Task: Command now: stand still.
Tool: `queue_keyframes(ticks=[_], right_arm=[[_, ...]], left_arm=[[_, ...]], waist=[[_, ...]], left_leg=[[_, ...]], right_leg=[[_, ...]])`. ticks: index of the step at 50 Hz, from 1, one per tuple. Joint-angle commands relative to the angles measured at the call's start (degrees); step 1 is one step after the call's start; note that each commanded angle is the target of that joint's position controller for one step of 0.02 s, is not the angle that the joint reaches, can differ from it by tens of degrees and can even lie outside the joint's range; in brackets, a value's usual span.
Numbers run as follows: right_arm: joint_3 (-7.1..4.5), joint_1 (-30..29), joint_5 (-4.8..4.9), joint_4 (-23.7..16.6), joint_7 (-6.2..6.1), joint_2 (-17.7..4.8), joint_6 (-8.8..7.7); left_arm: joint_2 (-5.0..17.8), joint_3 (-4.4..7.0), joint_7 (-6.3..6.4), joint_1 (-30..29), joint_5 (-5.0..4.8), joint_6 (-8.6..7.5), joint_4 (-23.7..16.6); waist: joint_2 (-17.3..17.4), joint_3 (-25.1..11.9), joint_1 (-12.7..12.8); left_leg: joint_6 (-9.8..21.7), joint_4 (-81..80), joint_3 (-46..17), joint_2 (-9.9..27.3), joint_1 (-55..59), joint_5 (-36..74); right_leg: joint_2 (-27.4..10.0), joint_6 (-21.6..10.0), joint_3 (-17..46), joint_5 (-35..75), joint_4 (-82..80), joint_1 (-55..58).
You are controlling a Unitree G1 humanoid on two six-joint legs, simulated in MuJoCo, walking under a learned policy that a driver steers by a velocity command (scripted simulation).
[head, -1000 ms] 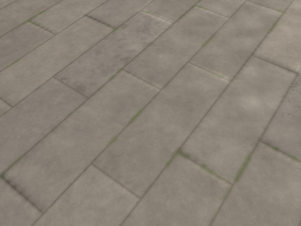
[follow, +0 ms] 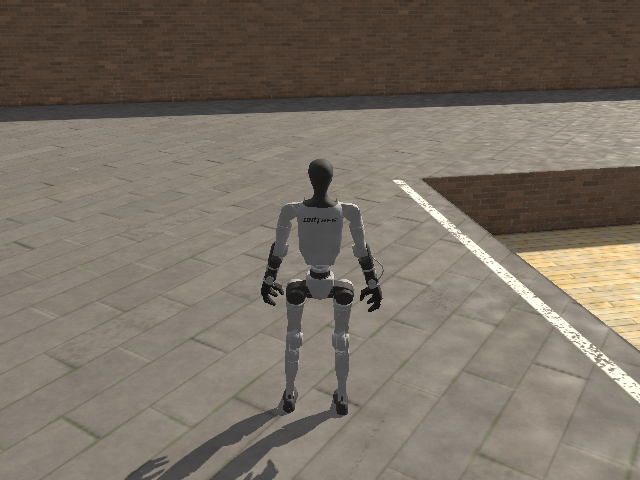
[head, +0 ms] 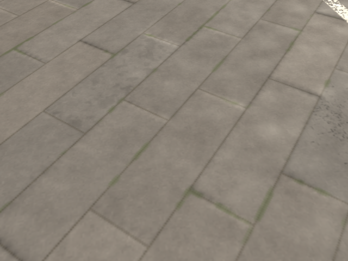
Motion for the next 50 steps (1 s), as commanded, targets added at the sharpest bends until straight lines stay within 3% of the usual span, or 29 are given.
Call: queue_keyframes(ticks=[1, 22, 47, 48, 50], right_arm=[[-1.06, 0.78, 0.02, -1.18, -0.32, -6.61, -0.39], [-0.28, 4.39, 0.09, 1.36, -0.73, -4.15, -0.19], [0.39, 8.81, 0.22, 1.88, -0.85, -1.58, -0.39], [0.59, 9.95, 0.19, 2.46, -0.87, -0.75, -0.33], [0.29, 10.01, 0.77, 2.26, -1.12, -1.19, -0.26]], left_arm=[[6.53, 1.24, 0.25, 0.81, -0.08, -0.55, -1.35], [5.11, 0.43, 0.7, 3.6, -0.36, -0.41, 4.76], [2.64, -0.04, 1.1, 7.13, -0.54, -0.12, 8.19], [2.0, -0.19, 1.17, 8.21, -0.5, -0.04, 8.83], [3.88, 0.51, 1.53, 8.31, -1.21, 0.26, 8.64]], waist=[[-0.82, -1.03, 0.15], [-0.16, 0.23, 0.53], [-0.04, 1.45, 0.86], [-0.3, 0.09, 0.87], [-1.82, 2.67, 1.12]], left_leg=[[1.02, -2.65, 0.7, -0.24, 1.54, 9.59], [1.44, -2.8, 1.35, -0.95, 0.47, 8.55], [2.06, -2.62, 1.6, -1.59, -1.07, 7.1], [2.15, -2.58, 2.42, -2.33, -0.5, 1.88], [3.43, 0.49, 4.5, -4.69, -4.1, -15.68]], right_leg=[[-2.84, -0.84, 2.35, 11.73, -5.9, -2.66], [-1.96, -0.28, 0.89, 9.79, -6.03, -3.48], [-1.58, 0.31, -0.06, 8.1, -5.61, -4.45], [-1.1, 0.17, -0.5, 2.31, -6.09, -3.92], [-0.82, -1.88, 0.43, -18.01, -6.57, -6.97]])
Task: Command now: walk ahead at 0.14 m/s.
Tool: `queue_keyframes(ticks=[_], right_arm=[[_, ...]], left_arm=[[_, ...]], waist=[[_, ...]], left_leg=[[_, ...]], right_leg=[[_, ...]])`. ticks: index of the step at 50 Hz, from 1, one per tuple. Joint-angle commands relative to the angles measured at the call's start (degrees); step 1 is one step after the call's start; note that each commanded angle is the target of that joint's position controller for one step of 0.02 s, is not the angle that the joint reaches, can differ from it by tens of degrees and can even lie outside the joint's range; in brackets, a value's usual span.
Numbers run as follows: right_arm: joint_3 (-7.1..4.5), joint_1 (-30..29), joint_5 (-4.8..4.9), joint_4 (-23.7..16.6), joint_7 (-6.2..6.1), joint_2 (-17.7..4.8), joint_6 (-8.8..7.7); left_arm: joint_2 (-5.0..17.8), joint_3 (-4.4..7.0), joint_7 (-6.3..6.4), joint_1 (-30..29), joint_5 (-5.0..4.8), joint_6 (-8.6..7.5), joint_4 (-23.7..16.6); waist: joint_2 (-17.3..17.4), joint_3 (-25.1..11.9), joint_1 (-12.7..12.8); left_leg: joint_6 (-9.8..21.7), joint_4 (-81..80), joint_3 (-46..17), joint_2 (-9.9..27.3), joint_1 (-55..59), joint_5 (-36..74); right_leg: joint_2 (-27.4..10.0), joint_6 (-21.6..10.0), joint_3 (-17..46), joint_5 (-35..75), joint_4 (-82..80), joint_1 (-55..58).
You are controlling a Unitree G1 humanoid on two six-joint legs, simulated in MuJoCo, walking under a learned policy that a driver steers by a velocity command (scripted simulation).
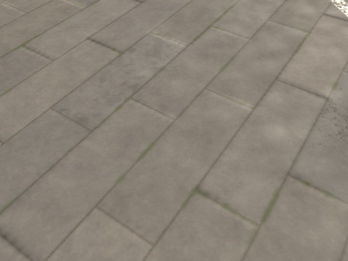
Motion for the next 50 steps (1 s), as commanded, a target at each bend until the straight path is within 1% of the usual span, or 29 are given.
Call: queue_keyframes(ticks=[1, 3, 5, 6, 8, 9, 10, 11, 12, 13, 15, 17, 20, 22, 24, 27, 29, 30, 31, 32, 33, 34, 35, 36, 38, 39, 41, 44, 50], right_arm=[[-1.04, 3.32, 0.39, -1.24, -0.35, -5.47, -0.46], [-0.75, 1.84, 0.52, -2.67, 0.2, -3.79, -2.08], [-0.45, 1.1, 0.86, -3.82, 1.3, -1.96, -4.09], [-0.52, 1.06, 1.15, -4.21, 1.82, -2.12, -4.9], [-0.67, 7.32, 1.72, -2.56, 2.37, -1.44, -5.89], [-1.34, 12.85, 1.31, -0.43, 2.36, -2.97, -6.03], [-3.08, 20.74, 1.06, 1.48, 2.37, -8.68, -6.25], [-4.42, 26.47, 0.78, 1.85, 3.33, -15.13, -6.85], [-3.0, 21.44, -0.2, 0.49, 3.37, -10.74, -7.48], [-2.35, 17.13, -0.04, -1.21, 3.47, -8.06, -7.77], [-1.6, 13.37, 0.31, -2.77, 3.87, -6.36, -7.29], [-0.75, 15.7, -0.14, -2.32, 3.49, -3.78, -6.17], [-0.84, 16.26, -0.55, -3.31, 2.21, -5.82, -5.21], [-1.15, 15.65, -0.55, -4.32, 1.58, -7.83, -5.06], [-1.72, 16.89, 0.01, -4.16, 1.36, -9.38, -5.26], [-2.4, 16.36, 0.83, -3.99, 1.3, -9.72, -5.27], [-3.0, 14.74, 0.32, -4.56, 1.38, -10.91, -4.71], [-3.06, 13.79, -0.12, -4.97, 1.46, -10.86, -4.16], [-2.76, 12.73, -0.49, -5.91, 1.64, -10.49, -3.91], [-1.31, 16.8, -1.05, -7.33, 2.26, -5.41, -4.42], [0.34, 20.45, -0.06, -6.68, 2.74, 0.41, -5.96], [-1.33, 13.73, 1.98, -8.33, 2.92, -5.7, -7.29], [-2.04, 8.13, 2.93, -10.27, 2.79, -8.37, -7.98], [-2.38, 5.5, 2.32, -10.59, 2.26, -8.7, -8.15], [-2.94, 7.59, 1.34, -10.1, 1.86, -6.54, -6.73], [-2.98, 8.45, 1.32, -9.91, 1.77, -5.4, -6.0], [-3.33, 6.03, 0.93, -11.15, 1.56, -5.61, -5.13], [-3.69, -2.21, 0.26, -14.23, 1.64, -6.53, -5.12], [-2.46, -13.88, 1.01, -17.82, 3.63, -4.77, -5.57]], left_arm=[[7.59, 1.68, 0.53, 3.98, -0.66, -0.15, -1.17], [8.92, 2.26, 0.24, 6.21, -1.18, -1.28, -1.37], [11.38, 3.33, -0.13, 8.13, -1.51, -2.29, -1.19], [11.17, 3.38, -0.26, 6.81, -1.56, -2.57, -1.85], [10.23, 3.02, -0.64, 0.12, -1.88, -2.73, -4.26], [8.97, 2.74, -0.75, -2.99, -2.01, -2.86, -5.66], [5.07, 1.81, -0.86, -4.94, -1.74, -3.62, -7.05], [4.04, 1.59, -0.59, -5.44, -1.64, -5.03, -9.46], [6.06, 2.06, -0.89, -5.18, -2.25, -5.95, -9.35], [5.86, 2.02, -1.58, -3.75, -2.53, -6.54, -8.64], [7.24, 2.87, -2.15, -5.16, -1.64, -7.23, -8.48], [6.61, 3.28, -2.97, -7.09, -1.19, -7.05, -9.05], [3.18, 2.21, -3.65, -13.48, -1.02, -6.29, -11.61], [2.29, 1.47, -3.88, -19.64, -1.12, -6.24, -14.08], [3.52, 1.42, -4.2, -22.55, -1.39, -6.07, -15.47], [6.04, 1.91, -4.72, -23.86, -1.59, -6.23, -17.03], [8.84, 3.28, -4.73, -18.71, -1.49, -6.47, -16.22], [10.84, 4.55, -4.44, -10.65, -1.65, -6.35, -13.87], [13.18, 5.84, -3.95, -0.93, -1.81, -5.98, -10.99], [18.38, 7.16, -3.44, 8.0, -0.4, -5.61, -9.35], [17.58, 6.44, -4.01, 9.75, 0.08, -5.57, -8.45], [12.93, 5.11, -4.16, 4.85, -0.48, -5.92, -8.59], [10.75, 4.41, -4.16, -1.49, -0.78, -6.17, -9.78], [9.29, 3.9, -4.37, -6.0, -0.31, -6.49, -10.66], [6.74, 3.24, -4.83, -8.49, 0.78, -6.89, -10.19], [6.42, 3.17, -4.8, -7.82, 0.59, -6.96, -9.52], [7.71, 3.29, -4.25, -5.89, 0.35, -7.25, -8.21], [10.0, 3.68, -2.84, -2.51, 0.57, -7.02, -7.07], [11.63, 3.82, -1.72, 3.08, 0.16, -6.6, -5.49]], waist=[[-2.53, 5.81, 0.52], [-5.67, 8.42, 1.63], [-11.25, 7.75, 2.0], [-10.92, 8.59, 1.22], [-9.74, 9.35, -3.74], [-5.69, 8.65, -5.81], [8.05, 5.66, -7.98], [19.44, 3.14, -8.73], [11.04, 5.01, -5.34], [7.2, 6.74, -3.35], [4.1, 6.55, -2.25], [5.82, 4.92, -2.63], [4.55, 5.5, -3.2], [4.74, 6.75, -4.1], [6.18, 7.42, -4.22], [6.05, 7.55, -2.22], [7.49, 2.24, 1.65], [7.98, -3.01, 5.78], [7.49, -8.8, 10.22], [-3.4, -17.93, 9.65], [-14.26, -25.67, 7.41], [-10.96, -16.35, 7.1], [-7.39, -7.77, 5.16], [-2.08, -4.66, 3.18], [-3.25, -3.17, -0.91], [-3.96, -2.55, -1.58], [-4.07, -0.05, -2.0], [-2.7, 2.18, -0.5], [-2.02, 3.04, 3.71]], left_leg=[[2.87, -1.13, 4.09, -3.72, -5.19, -19.6], [3.7, 3.4, 4.04, -3.26, -10.29, -17.63], [4.08, 12.6, 5.49, -3.02, -12.54, -9.77], [5.26, 13.56, 4.25, -1.86, -11.01, -9.4], [7.51, 0.83, 4.6, -1.98, 0.86, -9.05], [7.44, -4.76, 1.63, -1.31, 9.26, -5.31], [10.59, -12.88, -14.5, 7.75, 17.2, -10.95], [17.6, -21.16, -38.04, 19.85, 21.66, -12.76], [18.23, -21.01, -39.69, 21.36, 19.89, -11.37], [16.49, -20.17, -32.21, 19.16, 18.86, -7.7], [13.12, -20.99, -20.04, 14.76, 19.14, 2.97], [11.15, -21.31, -11.39, 10.99, 18.92, 14.85], [11.69, -22.77, -5.99, 9.39, 15.04, 19.61], [11.76, -24.64, -3.75, 8.43, 9.79, 17.78], [12.28, -26.14, -3.39, 9.66, 8.59, 17.01], [11.19, -24.0, -2.5, 12.26, 14.02, 23.42], [9.7, -15.63, -0.79, 12.76, 17.85, 43.43], [8.59, -6.05, 0.88, 11.29, 17.08, 52.36], [6.83, 6.4, 2.03, 8.96, 10.1, 50.42], [4.09, 28.35, 3.81, 2.32, -9.79, 27.88], [3.12, 43.13, -3.26, -5.72, -20.86, -15.47], [4.74, 49.09, -6.34, -2.34, -26.75, -14.22], [5.73, 48.31, -4.05, 0.73, -28.45, -8.5], [5.9, 45.58, -3.14, 3.55, -25.12, -3.19], [5.8, 40.9, -3.12, 6.65, -17.96, 0.94], [5.59, 39.18, -2.62, 7.01, -16.88, 1.07], [4.61, 35.4, -1.6, 7.67, -18.87, 2.94], [2.8, 25.74, -1.2, 8.3, -26.45, 11.74], [3.7, 7.41, 2.0, 4.72, -24.77, 24.39]], right_leg=[[-1.23, -4.25, 2.82, -24.84, -8.98, -7.99], [-6.48, -7.54, 10.58, -29.89, -12.39, -7.52], [-14.33, -12.0, 21.99, -31.83, -17.49, -5.22], [-16.05, -13.12, 24.61, -30.54, -18.61, -7.81], [-12.49, -10.21, 17.94, -24.57, -15.06, -14.61], [-8.0, -7.5, 11.55, -16.79, -7.8, -18.83], [-0.38, -3.24, -0.17, -7.46, 11.39, -25.67], [3.03, -2.1, -1.96, -12.89, 26.98, -34.09], [-0.48, -3.24, 2.97, -11.88, 36.99, -37.76], [-2.76, -4.46, 3.46, -6.69, 40.43, -39.56], [-5.94, -5.19, 1.41, 1.74, 37.27, -40.35], [-6.73, -4.27, -1.3, 5.37, 32.71, -37.21], [-5.73, -2.03, -3.98, 10.46, 21.76, -34.52], [-3.75, -1.13, -5.69, 15.06, 11.65, -28.77], [-2.67, -1.29, -6.3, 17.34, 6.91, -24.64], [-2.48, -3.61, -4.68, 17.73, 1.97, -22.91], [0.05, -5.7, -5.86, 15.53, 1.8, -14.67], [1.9, -7.14, -6.86, 14.65, 2.24, -4.79], [0.27, -8.99, -4.85, 14.5, 2.45, 9.39], [-14.4, -15.72, 16.14, 5.83, 1.6, 31.0], [-23.77, -20.98, 41.51, -6.39, -10.57, 37.24], [-20.84, -17.49, 39.4, -8.67, -14.6, 29.9], [-19.53, -15.35, 29.94, -2.97, -15.72, 19.66], [-17.61, -14.26, 22.81, 5.19, -17.11, 10.51], [-13.48, -13.14, 13.43, 10.96, -20.09, 0.71], [-12.6, -13.48, 11.28, 11.48, -21.49, -1.23], [-12.04, -14.29, 8.13, 13.34, -23.72, -3.91], [-12.3, -14.39, 5.9, 15.68, -25.14, -1.13], [-11.77, -11.24, -2.73, 18.51, -25.41, 5.31]])
Over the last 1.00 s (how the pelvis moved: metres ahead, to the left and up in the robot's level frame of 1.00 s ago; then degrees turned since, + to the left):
0.00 0.01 0.00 0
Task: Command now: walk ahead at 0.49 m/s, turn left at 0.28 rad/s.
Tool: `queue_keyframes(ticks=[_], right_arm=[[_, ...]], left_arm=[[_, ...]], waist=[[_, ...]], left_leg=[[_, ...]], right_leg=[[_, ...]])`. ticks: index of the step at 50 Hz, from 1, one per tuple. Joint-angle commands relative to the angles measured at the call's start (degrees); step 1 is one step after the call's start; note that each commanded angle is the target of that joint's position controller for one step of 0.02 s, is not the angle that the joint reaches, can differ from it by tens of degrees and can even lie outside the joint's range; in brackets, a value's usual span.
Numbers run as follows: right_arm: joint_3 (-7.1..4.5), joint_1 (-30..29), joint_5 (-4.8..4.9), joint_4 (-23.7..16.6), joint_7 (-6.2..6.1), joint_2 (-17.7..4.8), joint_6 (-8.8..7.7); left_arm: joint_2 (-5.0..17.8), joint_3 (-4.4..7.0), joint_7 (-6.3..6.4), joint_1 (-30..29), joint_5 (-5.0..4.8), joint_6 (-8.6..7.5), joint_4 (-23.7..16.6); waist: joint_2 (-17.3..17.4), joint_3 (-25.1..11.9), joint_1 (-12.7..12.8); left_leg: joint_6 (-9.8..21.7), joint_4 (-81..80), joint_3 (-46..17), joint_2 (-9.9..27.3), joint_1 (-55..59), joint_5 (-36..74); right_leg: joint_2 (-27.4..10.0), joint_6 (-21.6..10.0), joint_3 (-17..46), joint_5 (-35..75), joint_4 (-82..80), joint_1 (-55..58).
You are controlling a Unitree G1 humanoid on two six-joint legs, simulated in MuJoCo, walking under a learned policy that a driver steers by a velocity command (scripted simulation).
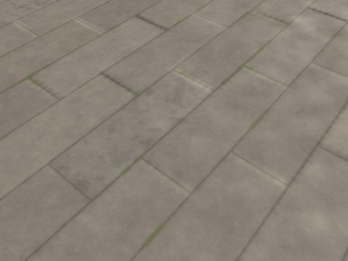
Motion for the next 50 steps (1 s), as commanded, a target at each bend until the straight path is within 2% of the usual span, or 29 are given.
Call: queue_keyframes(ticks=[1, 4, 6, 7, 8, 9, 10, 11, 12, 13, 14, 15, 17, 19, 22, 25, 30, 32, 33, 34, 35, 36, 37, 39, 40, 41, 43, 46, 50], right_arm=[[0.44, -6.01, 0.43, -4.65, 1.14, -1.41, -0.47], [0.59, -9.41, 0.56, -7.32, 2.55, -1.84, -0.61], [0.19, -8.4, 0.49, -8.43, 3.43, -3.03, -0.69], [-0.49, -5.77, 0.41, -8.43, 3.62, -4.46, -0.57], [-1.75, 1.09, 0.43, -7.13, 3.65, -6.55, -0.43], [-3.68, 10.6, 0.53, -4.86, 3.14, -10.21, -0.17], [-5.68, 18.44, -0.17, -4.14, 2.23, -17.13, 0.24], [-4.92, 18.12, 0.12, -4.65, 2.28, -16.09, 0.06], [-3.64, 17.42, -0.4, -4.68, 2.13, -11.65, -0.02], [-3.03, 13.81, -0.46, -5.5, 1.88, -9.31, -0.14], [-2.54, 9.58, -0.55, -6.68, 1.96, -8.0, -0.21], [-2.01, 6.68, -0.91, -7.77, 1.92, -6.49, -0.28], [-2.01, 5.44, -0.93, -8.61, 1.69, -6.88, -0.24], [-2.48, 7.04, -0.5, -8.46, 0.96, -8.59, -0.4], [-2.92, 10.02, -0.02, -8.02, -0.18, -9.86, -0.02], [-3.02, 12.46, 0.15, -7.5, -0.54, -10.04, 0.43], [-2.89, 15.09, 0.3, -6.49, -1.07, -9.13, 1.17], [-2.82, 14.94, -0.09, -6.36, -1.28, -8.86, 1.6], [-2.41, 14.48, -0.23, -6.64, -1.18, -7.9, 1.73], [-1.47, 13.71, -0.74, -7.5, -0.86, -5.84, 1.6], [-0.5, 19.52, -0.3, -8.03, -0.76, -3.12, 1.03], [-0.08, 23.69, 0.82, -7.46, -0.76, -3.37, 0.54], [-1.1, 18.98, 1.46, -7.63, -0.7, -8.45, 0.32], [-1.19, 9.32, 0.06, -9.95, -0.57, -8.63, 0.24], [-1.38, 8.57, -0.58, -10.29, -0.45, -8.0, 0.25], [-1.26, 9.39, -0.54, -10.2, -0.28, -6.88, 0.35], [-0.78, 9.98, -0.46, -10.14, -0.15, -4.8, 0.56], [-0.05, 4.94, -0.92, -12.1, -0.16, -3.58, 0.32], [0.54, -2.24, -0.41, -13.72, 0.55, -2.53, -0.19]], left_arm=[[9.1, 1.65, 0.6, 0.79, -0.35, -0.49, -2.06], [9.2, 1.89, 0.76, 2.29, -0.48, 0.74, -1.36], [10.46, 2.29, 1.02, 0.73, -0.51, 1.59, -2.13], [11.41, 2.54, 1.23, -0.24, -0.4, 2.02, -2.78], [11.75, 2.6, 1.48, -1.39, -0.2, 2.65, -3.49], [11.15, 2.21, 1.83, -1.6, 0.04, 2.91, -4.54], [6.46, 0.53, 1.44, 2.43, 0.93, 1.87, -7.03], [3.31, -0.93, 0.33, 3.34, 0.76, -0.67, -7.69], [8.99, 0.65, -0.57, -2.53, -1.44, -2.74, -9.19], [9.67, 0.69, -0.72, -6.79, -2.5, -3.67, -10.73], [9.18, 0.84, -0.35, -8.22, -1.68, -3.78, -10.83], [9.64, 1.52, 0.1, -8.04, -0.66, -3.13, -10.62], [8.14, 1.74, 0.27, -6.71, 0.18, -1.42, -11.28], [6.95, 1.68, 0.65, -8.46, 0.83, -0.43, -12.5], [5.9, 1.42, 0.82, -15.95, 0.89, -0.33, -15.2], [4.92, 1.0, 0.29, -21.73, 0.22, -0.79, -17.3], [7.75, 1.64, -0.95, -24.19, -0.34, -1.96, -19.39], [8.64, 2.02, -1.27, -21.18, -0.2, -2.64, -18.79], [9.7, 2.68, -1.09, -16.5, 0.15, -2.92, -17.47], [11.88, 3.45, -0.81, -9.18, 0.94, -3.14, -16.36], [16.67, 4.84, -0.55, -0.32, 1.52, -2.82, -15.05], [15.7, 5.05, -1.19, 4.05, -0.16, -1.98, -12.18], [11.2, 3.74, -1.34, 1.58, -1.22, -1.79, -13.13], [8.13, 2.45, -1.29, -5.41, -0.21, -0.92, -14.37], [7.01, 1.98, -1.26, -7.07, 0.27, -0.92, -14.48], [6.64, 1.77, -1.29, -7.6, 0.54, -0.93, -14.34], [7.47, 1.97, -1.28, -6.58, 0.05, -1.15, -13.47], [9.96, 2.63, -0.76, -4.74, -0.52, -1.0, -12.31], [10.86, 2.61, -0.4, -1.5, -1.26, -0.11, -10.84]], waist=[[-3.8, 5.26, 0.58], [-3.49, 5.83, 0.98], [-4.98, 4.15, -0.71], [-6.41, 1.54, -2.52], [-6.83, -2.67, -6.43], [-5.31, -7.93, -10.67], [5.72, -16.28, -10.48], [11.3, -22.7, -8.26], [7.62, -18.39, -10.08], [4.0, -11.44, -9.15], [-2.09, -6.72, -6.61], [-3.01, -4.57, -4.43], [-1.48, -3.15, -2.16], [-0.73, -1.8, -2.01], [0.27, 0.0, -4.27], [2.26, 0.35, -6.67], [3.62, -0.03, -7.05], [5.13, -0.71, -5.45], [5.06, -2.99, -3.12], [3.29, -9.41, 0.37], [-7.83, -18.34, 0.65], [-20.41, -20.64, 0.43], [-12.8, -12.42, 1.48], [-4.64, -1.41, 0.01], [-5.33, -0.19, -1.62], [-6.56, 0.0, -2.7], [-7.72, -0.49, -3.27], [-6.29, 0.14, -2.28], [-6.33, 1.17, 0.23]], left_leg=[[0.68, -5.46, 1.34, -1.74, 1.29, 3.34], [2.52, -8.3, 1.59, -2.72, -1.94, -1.95], [4.26, -8.85, 4.17, -4.82, 1.76, -7.58], [5.3, -8.28, 6.23, -6.96, 6.74, -10.39], [6.68, -9.19, 7.93, -9.6, 15.9, -10.75], [8.84, -10.7, 5.47, -10.18, 30.58, -8.76], [17.19, -11.15, -18.85, 4.14, 53.91, -11.34], [24.34, -22.78, -46.49, 13.18, 64.82, -17.6], [20.38, -24.31, -40.93, 10.91, 62.79, -19.3], [17.9, -24.54, -31.79, 8.63, 54.87, -15.34], [16.53, -25.67, -25.31, 6.25, 45.24, -9.31], [15.48, -26.99, -20.94, 4.36, 38.34, -4.32], [15.77, -29.26, -18.17, 2.41, 31.29, -0.31], [16.06, -30.38, -14.91, 1.16, 27.68, 2.6], [13.74, -30.21, -12.07, -1.6, 26.01, -0.12], [11.11, -29.17, -11.92, -2.99, 25.08, -5.6], [10.12, -22.89, -18.4, 0.86, 33.81, -7.58], [9.46, -19.48, -19.76, 1.87, 36.37, -2.84], [8.39, -14.95, -18.72, -0.32, 36.47, 3.17], [6.68, -4.09, -15.98, -3.28, 32.41, 3.31], [2.34, 14.87, -9.53, -10.41, 15.08, -9.86], [0.43, 27.97, -7.56, -13.11, 1.3, -37.37], [0.8, 32.68, -10.28, -9.98, -4.44, -35.22], [0.91, 29.44, -6.19, -5.59, -3.7, -26.89], [0.96, 25.74, -5.58, -3.46, -1.37, -24.2], [0.85, 23.47, -4.78, -2.46, 1.42, -22.95], [0.23, 19.56, -2.88, -1.84, 2.91, -21.38], [-0.96, 9.75, -1.47, -1.09, 1.6, -14.41], [-1.28, -3.81, 0.81, -3.01, 5.73, -3.09]], right_leg=[[-16.77, -7.29, 3.54, 12.63, -5.1, -2.93], [-19.4, -6.17, 1.84, 17.12, -1.2, 5.46], [-20.09, -4.9, 0.01, 30.82, 4.28, 7.89], [-19.91, -4.15, -1.08, 42.28, 9.51, 8.26], [-18.74, -2.94, -2.86, 50.72, 19.23, 6.87], [-16.37, -0.85, -4.48, 47.94, 32.77, -0.56], [-10.17, 2.66, -5.15, 24.16, 55.73, -23.01], [-0.21, 3.9, 5.08, -19.78, 69.34, -39.03], [-4.41, 1.92, 11.71, -17.68, 72.1, -45.41], [-7.1, 0.79, 10.74, -12.83, 69.19, -46.42], [-9.32, 0.91, 10.06, -9.25, 63.66, -43.87], [-11.1, 1.39, 9.96, -7.28, 58.84, -39.49], [-11.71, 3.04, 9.58, -6.0, 54.07, -34.92], [-11.08, 5.15, 8.39, -2.14, 48.36, -34.94], [-9.01, 6.69, 7.86, 9.26, 34.43, -35.23], [-6.16, 6.39, 7.16, 17.92, 23.38, -30.87], [-5.64, 4.59, 9.19, 14.51, 17.08, -29.71], [-5.42, 2.69, 7.89, 10.22, 15.86, -25.94], [-4.7, 1.0, 6.56, 9.86, 13.72, -19.22], [-9.72, -2.26, 10.62, 10.74, 15.97, -6.66], [-21.25, -10.32, 28.59, 8.05, 16.9, 15.17], [-28.23, -15.06, 48.2, -5.35, 9.45, 21.97], [-26.49, -12.61, 46.01, -14.93, 7.17, 16.27], [-21.82, -9.69, 32.08, -7.36, 4.37, 0.6], [-19.99, -9.16, 28.35, -2.35, 3.12, -3.68], [-18.25, -8.76, 25.39, 1.2, 1.87, -6.54], [-17.08, -9.53, 21.04, 7.27, 0.05, -8.36], [-16.91, -10.01, 16.45, 13.85, -1.76, -8.14], [-14.63, -7.77, 10.79, 14.91, -1.71, -8.04]])
Over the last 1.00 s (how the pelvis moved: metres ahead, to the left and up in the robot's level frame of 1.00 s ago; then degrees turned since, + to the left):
0.45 -0.01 0.01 2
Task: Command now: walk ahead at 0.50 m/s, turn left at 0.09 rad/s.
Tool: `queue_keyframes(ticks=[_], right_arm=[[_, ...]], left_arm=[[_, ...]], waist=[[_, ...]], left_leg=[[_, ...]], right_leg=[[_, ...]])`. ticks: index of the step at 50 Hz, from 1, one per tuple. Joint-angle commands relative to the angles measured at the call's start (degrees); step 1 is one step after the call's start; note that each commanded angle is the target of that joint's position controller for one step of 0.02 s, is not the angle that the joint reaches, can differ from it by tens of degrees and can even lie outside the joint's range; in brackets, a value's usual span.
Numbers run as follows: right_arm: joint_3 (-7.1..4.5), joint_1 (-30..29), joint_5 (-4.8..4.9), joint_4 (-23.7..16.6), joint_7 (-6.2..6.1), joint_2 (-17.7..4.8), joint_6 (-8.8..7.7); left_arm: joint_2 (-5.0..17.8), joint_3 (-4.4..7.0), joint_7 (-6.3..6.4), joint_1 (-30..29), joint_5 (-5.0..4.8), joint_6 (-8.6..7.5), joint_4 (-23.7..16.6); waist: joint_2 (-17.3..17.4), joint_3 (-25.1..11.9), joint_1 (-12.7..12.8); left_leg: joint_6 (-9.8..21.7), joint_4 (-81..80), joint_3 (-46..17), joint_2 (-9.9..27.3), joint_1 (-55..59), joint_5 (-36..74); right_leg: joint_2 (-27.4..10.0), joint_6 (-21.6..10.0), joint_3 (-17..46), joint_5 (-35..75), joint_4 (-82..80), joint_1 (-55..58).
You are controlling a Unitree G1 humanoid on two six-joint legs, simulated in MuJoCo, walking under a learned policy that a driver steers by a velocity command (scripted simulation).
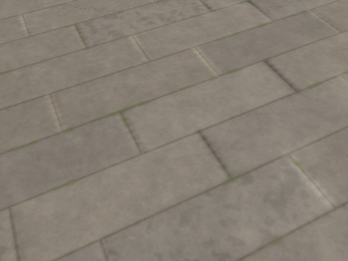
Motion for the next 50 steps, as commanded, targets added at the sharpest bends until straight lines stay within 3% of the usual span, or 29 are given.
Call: queue_keyframes(ticks=[1, 4, 6, 8, 9, 10, 11, 12, 13, 14, 16, 18, 23, 27, 31, 32, 34, 35, 36, 37, 38, 39, 40, 41, 42, 43, 45, 48, 50], right_arm=[[0.05, -5.53, 0.46, -4.85, 0.61, -1.5, -1.03], [-0.07, -9.8, 0.91, -6.71, 1.42, -2.17, -1.28], [-0.37, -10.31, 0.93, -7.48, 1.93, -3.22, -1.57], [-1.54, -3.96, 0.57, -5.97, 1.89, -5.46, -1.73], [-2.92, 4.27, 0.25, -3.49, 1.43, -8.16, -1.62], [-4.16, 15.19, -0.57, -1.73, 0.73, -12.62, -1.33], [-4.6, 16.64, -0.93, -0.98, 0.98, -15.85, -0.92], [-3.33, 16.95, -0.41, -1.1, 1.02, -10.29, -0.83], [-2.54, 13.34, -0.2, -1.3, 0.92, -8.32, -0.99], [-2.08, 9.61, -0.42, -1.54, 1.01, -7.11, -1.13], [-1.47, 5.0, -1.04, -1.36, 1.37, -4.57, -1.81], [-1.79, 4.19, -1.07, -0.23, 1.47, -4.59, -2.81], [-2.51, 5.47, -1.46, 2.57, 0.33, -6.2, -3.13], [-2.85, 7.47, -0.91, 4.19, -0.44, -7.75, -2.54], [-3.42, 11.19, -0.02, 6.39, -0.77, -9.03, -0.89], [-3.47, 10.49, 0.1, 6.46, -0.95, -9.3, -0.26], [-3.82, 8.93, 0.37, 5.76, -1.81, -10.92, 0.96], [-3.95, 8.14, 0.5, 5.32, -2.25, -11.5, 1.53], [-3.79, 6.95, 0.87, 4.71, -2.54, -11.51, 1.78], [-3.1, 7.93, 0.0, 3.58, -2.53, -10.03, 1.1], [-0.46, 16.09, -2.77, 1.48, -1.15, -1.83, -0.3], [-1.0, 13.02, -1.02, 2.08, -0.26, -7.13, -1.7], [-1.58, 6.32, 1.19, 0.13, -0.2, -8.66, -1.91], [-1.37, 4.3, 0.74, -0.38, -0.87, -8.0, -1.67], [-1.69, 3.9, -0.29, 0.17, -1.64, -8.31, -0.87], [-2.08, 4.99, -0.57, -0.02, -1.97, -8.88, 0.19], [-2.02, 7.17, -0.94, -0.06, -2.27, -7.56, 1.62], [-1.56, 5.97, -1.39, -0.63, -2.86, -6.19, 2.25], [-1.43, 3.8, -1.29, -1.27, -2.83, -6.09, 2.63]], left_arm=[[10.04, 1.97, 0.4, -0.92, -0.63, -0.42, -3.04], [10.38, 1.9, 0.43, 1.82, -0.85, 0.43, -1.59], [11.25, 2.13, 0.67, 1.98, -0.93, 1.1, -1.07], [12.15, 2.29, 0.95, 0.36, -1.0, 1.68, -1.19], [11.04, 1.83, 1.04, 0.28, -0.7, 1.78, -1.52], [8.14, 0.54, 1.17, -0.28, 0.84, 1.49, -3.44], [1.6, -1.38, 0.85, 6.7, 0.32, 0.27, -4.0], [7.89, 0.05, 0.51, 3.97, -1.11, -0.52, -3.07], [10.08, 0.8, 0.31, -0.82, -2.14, -0.84, -4.56], [9.4, 0.8, 0.51, -3.27, -1.82, -0.7, -4.78], [8.0, 1.22, 0.7, -3.22, -0.96, 0.62, -4.49], [5.51, 0.99, 0.78, -1.91, -1.11, 2.12, -4.12], [4.55, 1.23, 0.52, -7.41, -0.65, 2.71, -6.35], [3.07, 0.45, -0.82, -15.14, -0.31, 2.33, -9.08], [2.92, 0.14, -2.14, -21.45, -0.47, 2.34, -13.1], [3.12, 0.27, -2.55, -21.99, -0.34, 2.33, -13.99], [4.8, 1.22, -3.14, -18.98, 0.09, 2.3, -14.69], [6.5, 2.19, -3.2, -13.49, 0.0, 2.22, -13.72], [9.51, 3.83, -2.7, -5.16, 0.03, 2.08, -11.78], [14.39, 5.49, -1.3, 0.92, 0.37, 2.51, -10.8], [20.29, 5.79, -0.41, -1.98, 1.3, 2.69, -12.34], [17.15, 5.16, -0.58, 0.65, 1.29, 2.87, -14.3], [14.3, 4.39, -0.74, -2.74, 1.02, 2.82, -14.66], [11.78, 3.87, -0.58, -6.46, -0.27, 2.91, -14.71], [9.96, 3.28, -0.23, -9.62, -0.65, 3.27, -15.38], [9.65, 3.13, 0.03, -11.34, 0.14, 3.56, -16.09], [10.62, 3.5, 0.11, -12.88, 1.12, 3.71, -16.71], [11.93, 3.93, 1.04, -12.2, 0.72, 4.12, -16.43], [12.08, 3.95, 1.83, -12.23, 0.13, 5.04, -16.56]], waist=[[-6.79, 1.08, -0.13], [-7.03, 2.32, 0.73], [-7.67, 2.36, -0.31], [-7.89, -1.32, -4.86], [-6.7, -6.84, -8.54], [0.04, -15.72, -12.57], [15.08, -21.4, -8.77], [8.92, -19.02, -11.09], [5.98, -10.92, -10.55], [2.15, -7.15, -8.78], [2.43, -3.02, -5.35], [2.39, -1.88, -3.86], [0.45, 0.99, -4.28], [-0.49, 3.38, -7.23], [-0.77, 5.22, -9.34], [-0.43, 5.68, -8.76], [2.32, 1.99, -6.26], [3.3, -1.56, -3.41], [2.33, -6.06, 1.07], [-3.84, -11.04, 3.6], [-18.1, -19.12, -4.58], [-9.23, -30.54, 0.98], [-6.41, -22.79, 1.33], [-2.81, -14.51, -0.81], [-1.99, -9.6, -2.77], [-3.33, -7.83, -4.89], [-5.05, -7.33, -6.96], [-6.15, -9.1, -6.81], [-7.09, -10.07, -6.13]], left_leg=[[-0.39, -7.97, 2.24, -1.65, 3.54, 7.67], [0.63, -11.95, 2.35, -2.59, 3.21, 6.06], [2.09, -14.19, 2.43, -3.18, 4.44, 2.31], [4.18, -17.43, 4.48, -5.5, 15.01, 1.16], [5.99, -17.58, 4.42, -5.43, 27.58, 2.44], [10.13, -15.36, -7.98, 5.87, 45.03, 5.43], [18.38, -21.81, -33.33, 17.83, 60.13, -5.62], [17.18, -24.8, -35.74, 17.1, 57.74, -12.73], [14.75, -25.82, -26.55, 15.25, 50.63, -9.94], [13.25, -27.49, -19.99, 12.65, 43.26, -5.18], [11.81, -31.88, -11.73, 9.29, 33.33, -0.03], [12.11, -34.97, -7.05, 8.79, 29.12, 3.67], [10.92, -37.2, 2.98, 7.81, 30.45, 9.85], [9.24, -37.83, 8.89, 7.49, 32.49, 10.18], [8.58, -34.49, 11.1, 10.15, 41.31, 14.15], [7.93, -31.85, 12.09, 10.32, 42.45, 20.69], [6.08, -22.98, 13.78, 9.76, 43.44, 42.93], [4.95, -15.29, 14.25, 8.88, 42.7, 50.08], [2.86, -4.09, 15.2, 6.58, 38.5, 47.6], [-0.91, 12.75, 15.3, 3.01, 25.54, 26.89], [-4.92, 34.95, 9.87, -7.57, 1.3, -34.48], [-4.25, 41.02, -2.61, -8.2, -0.01, -35.64], [-2.98, 38.9, -3.45, -5.35, -3.13, -30.12], [-2.79, 33.69, -2.13, -3.19, -4.33, -25.12], [-3.27, 30.16, -1.66, -1.83, -2.31, -22.45], [-3.45, 28.01, -2.02, -1.21, 2.12, -20.63], [-4.23, 23.78, -1.06, -2.13, 6.78, -18.79], [-5.65, 15.97, -1.07, -3.56, 6.87, -14.56], [-6.16, 11.54, -1.78, -4.12, 7.01, -10.78]], right_leg=[[-13.38, -8.58, 7.01, 13.91, -5.43, -1.86], [-15.8, -8.01, 8.1, 13.91, -3.56, 2.64], [-17.46, -7.09, 8.71, 16.85, -1.28, 5.8], [-16.25, -5.36, 6.61, 29.98, 6.53, 6.2], [-13.44, -3.84, 4.22, 33.8, 16.38, 2.68], [-10.01, -1.54, 1.41, 18.74, 34.49, -9.25], [-0.62, 1.34, 1.88, -19.82, 52.37, -30.91], [-3.3, 0.84, 8.41, -22.36, 59.03, -37.1], [-5.7, 0.37, 7.86, -17.15, 59.5, -39.74], [-8.05, 0.63, 6.72, -12.26, 57.12, -37.63], [-10.66, 1.3, 7.04, -6.77, 52.72, -32.51], [-10.86, 2.08, 7.14, -4.15, 51.35, -30.16], [-10.02, 3.11, 8.67, 9.28, 40.6, -35.38], [-9.24, 2.3, 4.04, 17.01, 28.95, -33.88], [-8.48, 0.45, 1.03, 11.88, 23.43, -37.33], [-7.71, -0.16, -0.23, 9.33, 22.15, -36.88], [-3.6, -1.73, -4.38, 4.19, 21.71, -29.64], [-1.04, -2.82, -5.66, 3.19, 21.09, -22.76], [1.03, -4.65, -5.2, 9.07, 16.23, -10.77], [-5.15, -8.0, 4.54, 27.01, 14.89, 5.46], [-22.28, -20.36, 30.68, 51.34, 19.69, 27.25], [-25.23, -23.95, 39.17, 45.85, 14.3, 28.47], [-22.13, -20.75, 30.51, 43.05, 12.35, 22.39], [-18.73, -17.47, 24.77, 37.54, 10.74, 13.25], [-16.66, -15.66, 21.69, 34.44, 8.8, 4.56], [-15.32, -15.21, 20.07, 33.21, 6.79, -2.75], [-13.56, -14.98, 17.74, 34.99, 5.3, -10.0], [-11.97, -13.93, 16.34, 36.37, 6.36, -10.97], [-10.92, -12.38, 17.12, 29.04, 6.89, -10.56]])
Over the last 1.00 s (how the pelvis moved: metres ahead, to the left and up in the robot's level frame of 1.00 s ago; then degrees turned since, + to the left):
0.58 0.11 0.00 23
